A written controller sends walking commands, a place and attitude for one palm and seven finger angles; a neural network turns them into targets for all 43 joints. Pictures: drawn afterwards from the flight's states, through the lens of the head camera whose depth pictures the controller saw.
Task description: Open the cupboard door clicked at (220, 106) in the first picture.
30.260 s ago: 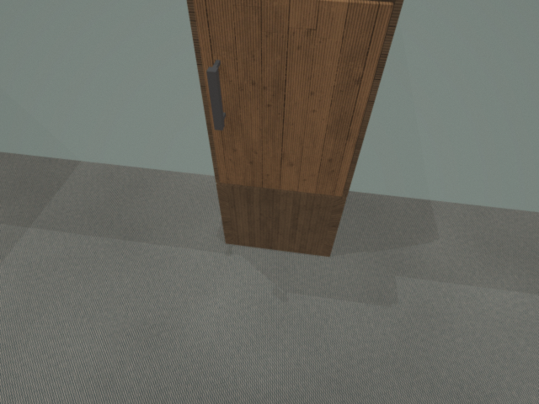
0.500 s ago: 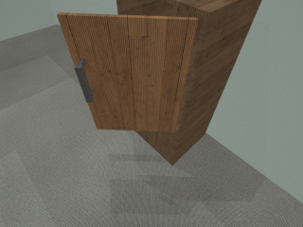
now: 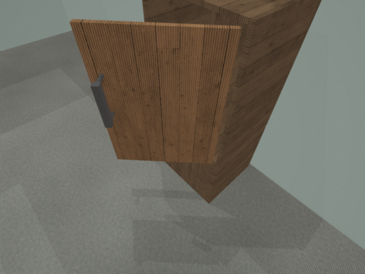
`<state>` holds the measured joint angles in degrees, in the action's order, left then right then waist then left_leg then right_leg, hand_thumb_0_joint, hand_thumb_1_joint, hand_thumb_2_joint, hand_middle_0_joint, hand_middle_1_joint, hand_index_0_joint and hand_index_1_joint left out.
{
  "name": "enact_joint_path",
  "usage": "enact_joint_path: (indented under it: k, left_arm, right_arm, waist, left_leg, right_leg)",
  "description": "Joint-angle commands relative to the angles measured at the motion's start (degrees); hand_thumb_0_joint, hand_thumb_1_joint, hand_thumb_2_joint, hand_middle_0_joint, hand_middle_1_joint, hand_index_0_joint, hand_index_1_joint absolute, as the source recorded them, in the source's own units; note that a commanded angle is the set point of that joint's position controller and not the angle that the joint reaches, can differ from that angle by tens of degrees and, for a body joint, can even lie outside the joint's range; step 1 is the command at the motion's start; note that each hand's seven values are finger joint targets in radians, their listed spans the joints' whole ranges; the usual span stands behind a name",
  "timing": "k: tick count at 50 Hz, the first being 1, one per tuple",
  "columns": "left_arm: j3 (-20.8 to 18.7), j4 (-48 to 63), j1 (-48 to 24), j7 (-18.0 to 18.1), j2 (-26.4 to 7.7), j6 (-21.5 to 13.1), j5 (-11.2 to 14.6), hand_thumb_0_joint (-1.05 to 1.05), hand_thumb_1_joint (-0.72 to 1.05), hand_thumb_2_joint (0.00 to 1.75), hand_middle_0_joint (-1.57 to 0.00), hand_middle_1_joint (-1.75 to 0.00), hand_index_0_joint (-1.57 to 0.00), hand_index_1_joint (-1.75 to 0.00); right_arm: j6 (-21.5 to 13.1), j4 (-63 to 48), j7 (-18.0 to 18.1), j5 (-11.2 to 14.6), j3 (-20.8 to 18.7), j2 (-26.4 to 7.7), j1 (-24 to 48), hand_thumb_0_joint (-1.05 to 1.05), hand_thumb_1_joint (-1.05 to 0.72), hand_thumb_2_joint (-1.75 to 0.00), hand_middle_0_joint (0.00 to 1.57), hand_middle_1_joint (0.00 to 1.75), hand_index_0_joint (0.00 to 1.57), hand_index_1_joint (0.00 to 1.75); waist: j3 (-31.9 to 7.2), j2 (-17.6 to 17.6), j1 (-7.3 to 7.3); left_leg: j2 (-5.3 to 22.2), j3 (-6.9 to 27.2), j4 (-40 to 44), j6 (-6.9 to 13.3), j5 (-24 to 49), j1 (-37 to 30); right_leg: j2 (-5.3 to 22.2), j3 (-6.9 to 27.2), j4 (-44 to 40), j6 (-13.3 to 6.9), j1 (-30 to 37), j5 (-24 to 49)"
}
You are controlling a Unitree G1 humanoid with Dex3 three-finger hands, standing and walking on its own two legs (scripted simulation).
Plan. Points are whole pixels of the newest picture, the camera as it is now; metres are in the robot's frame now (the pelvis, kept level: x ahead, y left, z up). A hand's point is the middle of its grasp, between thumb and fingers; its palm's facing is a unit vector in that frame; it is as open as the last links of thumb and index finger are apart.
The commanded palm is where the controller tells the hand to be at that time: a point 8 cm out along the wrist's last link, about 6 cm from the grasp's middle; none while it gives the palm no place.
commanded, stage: shuffle to correct the standing spot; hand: left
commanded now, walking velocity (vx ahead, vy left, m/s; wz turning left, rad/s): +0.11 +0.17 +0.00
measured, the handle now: (105, 101) +0.59 +0.29 +0.01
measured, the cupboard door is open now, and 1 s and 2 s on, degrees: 44 44 44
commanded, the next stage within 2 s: come to a stop and stand still in 0.36 s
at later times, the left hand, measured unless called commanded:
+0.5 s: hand out of the picture +0.06 +0.23 -0.18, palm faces +0.01 -0.98 -0.22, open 7.4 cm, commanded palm none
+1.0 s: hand out of the picture +0.09 +0.24 -0.18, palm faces +0.03 -0.98 -0.19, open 7.3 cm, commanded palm none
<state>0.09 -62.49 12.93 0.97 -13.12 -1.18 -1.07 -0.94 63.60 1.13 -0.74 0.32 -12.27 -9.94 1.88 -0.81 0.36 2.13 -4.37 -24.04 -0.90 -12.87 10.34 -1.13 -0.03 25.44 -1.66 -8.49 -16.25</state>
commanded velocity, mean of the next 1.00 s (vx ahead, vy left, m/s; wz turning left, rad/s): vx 0.02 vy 0.07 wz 0.00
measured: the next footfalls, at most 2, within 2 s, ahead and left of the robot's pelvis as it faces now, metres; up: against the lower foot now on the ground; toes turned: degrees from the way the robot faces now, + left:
right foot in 0.58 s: +0.10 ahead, -0.05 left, +0.00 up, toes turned +1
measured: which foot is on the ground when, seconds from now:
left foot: down 0.00-1.00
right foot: down 0.00-0.32, up 0.34-0.56, down 0.58-1.00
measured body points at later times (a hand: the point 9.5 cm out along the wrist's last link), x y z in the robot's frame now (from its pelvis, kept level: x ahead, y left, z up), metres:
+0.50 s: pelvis +0.04 +0.04 -0.01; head +0.08 +0.05 +0.44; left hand +0.06 +0.28 -0.16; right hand +0.03 -0.18 -0.16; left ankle +0.00 +0.13 -0.74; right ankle +0.02 -0.06 -0.70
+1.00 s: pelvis +0.05 +0.06 +0.00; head +0.06 +0.08 +0.45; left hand +0.08 +0.30 -0.17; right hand +0.08 -0.17 -0.15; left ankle +0.04 +0.17 -0.74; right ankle +0.06 -0.05 -0.74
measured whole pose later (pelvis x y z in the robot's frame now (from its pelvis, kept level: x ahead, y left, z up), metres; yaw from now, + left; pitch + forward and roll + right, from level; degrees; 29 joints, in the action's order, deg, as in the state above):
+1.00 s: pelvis +0.05 +0.06 +0.00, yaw +0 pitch -1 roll +0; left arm -1.1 -60.4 13.3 1.7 -10.6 0.7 -1.2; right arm -0.5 61.8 2.2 -0.8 -0.7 -8.4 -13.5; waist 2.0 -2.5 1.1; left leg 0.9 -6.1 -26.3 1.0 -15.6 9.9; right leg 2.8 -5.5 27.7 0.0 -13.0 -13.8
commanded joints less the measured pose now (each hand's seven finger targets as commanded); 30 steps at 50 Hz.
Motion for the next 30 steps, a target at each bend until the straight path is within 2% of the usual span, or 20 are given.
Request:
enact_joint_path:
  k: [1,6,7,9,11,13,14,15,16,17,18,19,22,23,24,26,27,28,29,30]
  left_arm:
    - [-1.45,2.54,1.81,0.43,-8.09,-0.77,0.20,0.00,0.90,0.90,-0.20,-0.30,-0.20,-0.30]
    - [-2.12,2.68,4.31,0.39,-8.34,-0.04,0.03,0.00,0.90,0.90,-0.20,-0.30,-0.20,-0.30]
    - [-2.43,2.85,5.19,0.49,-8.53,0.12,-0.13,0.00,0.90,0.90,-0.20,-0.30,-0.20,-0.30]
    - [-2.96,3.11,6.43,0.65,-8.93,0.20,-0.09,0.00,0.90,0.90,-0.20,-0.30,-0.20,-0.30]
    - [-3.44,3.62,6.95,0.81,-9.03,0.22,-0.19,0.00,0.90,0.90,-0.20,-0.30,-0.20,-0.30]
    - [-3.82,4.36,6.49,0.85,-8.59,0.51,-0.27,0.00,0.90,0.90,-0.20,-0.30,-0.20,-0.30]
    - [-3.75,4.87,5.78,0.81,-7.64,0.77,-0.30,0.00,0.90,0.90,-0.20,-0.30,-0.20,-0.30]
    - [-3.35,5.50,4.88,0.63,-5.83,1.11,-0.30,0.00,0.90,0.90,-0.20,-0.30,-0.20,-0.30]
    - [-2.86,6.52,3.13,0.58,-3.57,1.22,-0.47,0.00,0.90,0.90,-0.20,-0.30,-0.20,-0.30]
    - [-2.45,7.73,0.95,0.77,-2.29,1.15,-0.69,0.00,0.90,0.90,-0.20,-0.30,-0.20,-0.30]
    - [-2.41,8.26,-0.57,0.82,-2.48,1.13,-0.55,0.00,0.90,0.90,-0.20,-0.30,-0.20,-0.30]
    - [-2.52,8.20,-0.82,0.66,-1.56,1.04,-0.46,0.00,0.90,0.90,-0.20,-0.30,-0.20,-0.30]
    - [-2.17,7.64,1.03,0.20,0.56,1.50,-0.33,0.00,0.90,0.90,-0.20,-0.30,-0.20,-0.30]
    - [-2.10,7.64,1.74,0.19,0.97,1.59,-0.35,0.00,0.90,0.90,-0.20,-0.30,-0.20,-0.30]
    - [-2.08,7.43,2.17,0.25,1.35,1.55,-0.42,0.00,0.90,0.90,-0.20,-0.30,-0.20,-0.30]
    - [-2.03,6.85,4.12,0.55,1.79,1.07,-0.37,0.00,0.90,0.90,-0.20,-0.30,-0.20,-0.30]
    - [-2.22,6.25,5.92,0.74,0.84,0.50,-0.33,0.00,0.90,0.90,-0.20,-0.30,-0.20,-0.30]
    - [-2.55,5.33,8.68,1.20,-1.87,-0.26,-0.31,0.00,0.90,0.90,-0.20,-0.30,-0.20,-0.30]
    - [-2.95,4.54,10.43,1.62,-4.91,-0.67,-0.25,0.00,0.90,0.90,-0.20,-0.30,-0.20,-0.30]
    - [-3.02,4.41,9.73,1.60,-6.50,-0.50,0.12,0.00,0.90,0.90,-0.20,-0.30,-0.20,-0.30]
  right_arm:
    - [-0.97,-2.27,0.15,-0.13,-1.48,-7.63,-1.55,0.00,-0.90,-0.90,0.20,0.30,0.20,0.30]
    - [-0.04,-3.33,-0.32,-0.44,-1.21,-5.65,-2.78,0.00,-0.90,-0.90,0.20,0.30,0.20,0.30]
    - [0.17,-3.73,-0.37,-0.43,-1.26,-4.87,-3.22,0.00,-0.90,-0.90,0.20,0.30,0.20,0.30]
    - [0.25,-4.44,-0.42,-0.51,-1.32,-4.64,-3.66,0.00,-0.90,-0.90,0.20,0.30,0.20,0.30]
    - [0.07,-4.87,-0.37,-0.43,-1.41,-4.47,-4.63,0.00,-0.90,-0.90,0.20,0.30,0.20,0.30]
    - [-0.24,-4.80,-0.35,-0.31,-1.54,-4.26,-7.06,0.00,-0.90,-0.90,0.20,0.30,0.20,0.30]
    - [-0.46,-4.23,-0.30,-0.35,-1.64,-4.94,-9.36,0.00,-0.90,-0.90,0.20,0.30,0.20,0.30]
    - [-0.64,-3.64,-0.12,-0.61,-2.08,-6.94,-11.93,0.00,-0.90,-0.90,0.20,0.30,0.20,0.30]
    - [-0.57,-3.06,0.19,-0.74,-2.50,-8.79,-15.18,0.00,-0.90,-0.90,0.20,0.30,0.20,0.30]
    - [-0.42,-2.86,0.55,-0.56,-2.39,-7.80,-17.61,0.00,-0.90,-0.90,0.20,0.30,0.20,0.30]
    - [-0.37,-3.28,0.70,-0.54,-2.09,-6.89,-17.65,0.00,-0.90,-0.90,0.20,0.30,0.20,0.30]
    - [-0.41,-4.03,0.68,-0.80,-2.00,-6.27,-15.91,0.00,-0.90,-0.90,0.20,0.30,0.20,0.30]
    - [-0.54,-5.57,0.72,-0.92,-1.93,-5.42,-11.71,0.00,-0.90,-0.90,0.20,0.30,0.20,0.30]
    - [-0.56,-5.78,0.69,-0.96,-1.95,-5.77,-11.55,0.00,-0.90,-0.90,0.20,0.30,0.20,0.30]
    - [-0.60,-5.52,0.67,-0.88,-1.97,-5.29,-11.73,0.00,-0.90,-0.90,0.20,0.30,0.20,0.30]
    - [-0.81,-5.10,0.96,-0.49,-1.98,-4.66,-11.77,0.00,-0.90,-0.90,0.20,0.30,0.20,0.30]
    - [-1.03,-4.87,1.06,-0.18,-1.89,-3.89,-11.19,0.00,-0.90,-0.90,0.20,0.30,0.20,0.30]
    - [-1.44,-4.65,1.04,0.32,-1.88,-2.73,-11.87,0.00,-0.90,-0.90,0.20,0.30,0.20,0.30]
    - [-1.44,-4.97,0.98,0.71,-1.92,-1.50,-12.69,0.00,-0.90,-0.90,0.20,0.30,0.20,0.30]
    - [-0.84,-4.80,0.95,0.77,-2.13,0.01,-13.21,0.00,-0.90,-0.90,0.20,0.30,0.20,0.30]
  waist:
    - [-1.88,0.40,0.14]
    - [1.04,-2.85,1.00]
    - [2.20,-5.29,1.22]
    - [3.32,-6.81,1.60]
    - [3.16,-7.59,1.61]
    - [2.41,-5.53,0.64]
    - [1.51,-2.02,-0.26]
    - [0.57,6.53,-1.06]
    - [0.69,13.69,-2.22]
    - [2.40,14.65,-2.98]
    - [3.10,10.25,-2.96]
    - [2.24,7.39,-2.13]
    - [0.38,5.99,0.09]
    - [0.14,7.30,0.35]
    - [0.39,6.67,0.47]
    - [-0.52,4.11,1.52]
    - [-1.25,2.03,2.70]
    - [-3.90,-2.16,3.32]
    - [-5.76,-7.65,2.33]
    - [-5.01,-8.44,1.28]
  left_leg:
    - [4.21,4.27,2.13,2.00,6.44,-2.42]
    - [1.33,1.44,-2.51,1.04,-2.09,3.64]
    - [0.65,0.72,-4.21,0.85,-3.82,5.68]
    - [0.08,0.06,-7.16,0.60,-5.65,8.62]
    - [-0.06,0.14,-6.96,0.67,-5.94,8.55]
    - [0.19,0.31,-3.10,1.22,-1.37,4.12]
    - [1.65,1.79,-0.90,2.10,4.71,-0.81]
    - [5.96,7.45,0.78,4.87,12.18,-6.37]
    - [12.07,14.80,4.78,9.65,17.46,-10.35]
    - [15.06,17.97,6.85,14.01,23.10,-11.91]
    - [16.07,18.57,6.14,16.19,25.25,-10.18]
    - [15.53,16.93,5.39,16.55,27.03,-9.66]
    - [11.61,10.23,5.21,14.51,27.36,-4.74]
    - [10.80,8.80,4.87,13.91,27.04,-2.96]
    - [10.20,8.56,4.26,13.38,27.25,-2.01]
    - [9.60,7.93,1.46,11.32,28.11,-0.99]
    - [8.31,6.86,-1.35,9.00,27.65,-0.64]
    - [5.72,5.19,-5.38,5.85,22.20,2.27]
    - [1.54,2.43,-8.74,2.86,7.32,8.09]
    - [-1.30,1.47,-11.05,1.10,-8.03,9.20]
  right_leg:
    - [7.64,7.05,-5.05,-1.25,-2.27,11.89]
    - [11.48,11.74,-7.12,-3.77,-1.35,4.03]
    - [12.64,13.10,-7.82,-4.63,-0.57,3.88]
    - [15.69,15.53,-8.11,-6.61,0.34,7.22]
    - [16.61,15.17,-6.23,-7.39,0.89,12.26]
    - [14.50,11.48,-2.28,-6.15,-1.19,13.86]
    - [11.37,7.47,1.75,-4.58,-4.07,11.83]
    - [6.47,1.73,8.66,-2.34,-9.60,4.00]
    - [2.09,-4.51,17.53,-0.27,-17.11,-10.74]
    - [1.92,-4.09,26.63,0.03,-23.24,-19.88]
    - [3.79,-2.76,32.11,-0.54,-24.89,-20.22]
    - [5.01,-2.38,33.72,-0.78,-24.73,-18.78]
    - [5.41,-4.73,27.34,-0.27,-17.41,-14.28]
    - [5.03,-5.54,23.88,-0.10,-14.66,-12.95]
    - [4.39,-6.06,20.67,0.13,-12.60,-10.00]
    - [4.12,-5.62,10.03,0.68,-6.89,-0.87]
    - [4.79,-4.80,2.38,0.82,-2.65,6.00]
    - [9.28,1.01,-0.04,-0.20,4.38,18.78]
    - [18.15,10.67,1.69,-4.62,9.10,36.40]
    - [23.84,11.99,1.42,-9.09,8.02,46.36]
